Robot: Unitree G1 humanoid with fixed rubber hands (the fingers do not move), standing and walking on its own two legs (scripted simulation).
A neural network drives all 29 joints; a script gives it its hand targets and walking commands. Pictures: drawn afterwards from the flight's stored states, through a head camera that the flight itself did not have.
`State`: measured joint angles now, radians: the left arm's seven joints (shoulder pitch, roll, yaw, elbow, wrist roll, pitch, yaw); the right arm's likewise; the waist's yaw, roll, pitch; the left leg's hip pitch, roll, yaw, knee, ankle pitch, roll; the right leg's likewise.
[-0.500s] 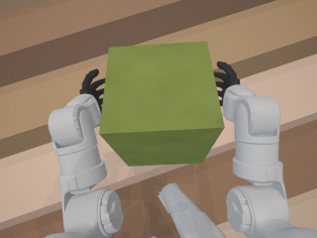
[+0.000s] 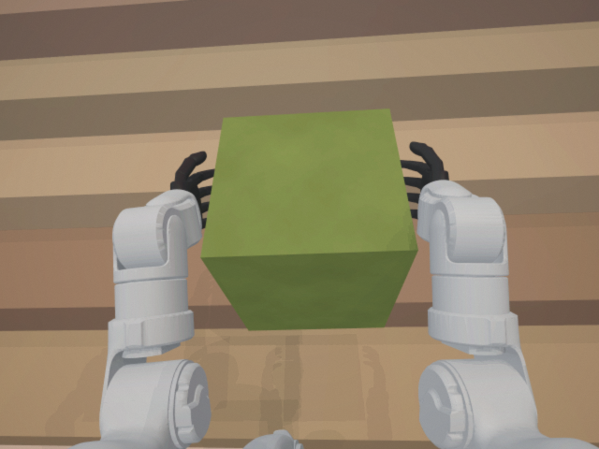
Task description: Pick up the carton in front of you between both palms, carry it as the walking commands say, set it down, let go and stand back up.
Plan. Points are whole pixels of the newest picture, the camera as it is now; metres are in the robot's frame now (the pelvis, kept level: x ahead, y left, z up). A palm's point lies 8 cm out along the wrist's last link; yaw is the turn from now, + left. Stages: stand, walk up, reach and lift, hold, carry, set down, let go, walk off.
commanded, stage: carry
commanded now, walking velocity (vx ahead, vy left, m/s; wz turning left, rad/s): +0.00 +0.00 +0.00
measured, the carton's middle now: (311, 232) +0.39 +0.02 +0.08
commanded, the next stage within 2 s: none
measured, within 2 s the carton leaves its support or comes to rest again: neither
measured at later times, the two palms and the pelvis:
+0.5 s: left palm (260, 88) +0.60 +0.10 +0.18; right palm (455, 69) +0.62 -0.20 +0.19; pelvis +0.23 -0.05 +0.06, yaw -6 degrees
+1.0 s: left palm out of the picture +0.84 +0.04 +0.35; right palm out of the picture +0.79 -0.26 +0.37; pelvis +0.47 -0.05 +0.25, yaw -6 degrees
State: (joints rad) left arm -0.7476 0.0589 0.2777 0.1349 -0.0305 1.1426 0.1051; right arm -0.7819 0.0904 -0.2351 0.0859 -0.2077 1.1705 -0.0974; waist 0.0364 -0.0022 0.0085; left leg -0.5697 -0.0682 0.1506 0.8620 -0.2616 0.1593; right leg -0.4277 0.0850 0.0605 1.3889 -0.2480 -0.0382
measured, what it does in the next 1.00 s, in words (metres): climbs: right foot, then left foot 0.15 m higher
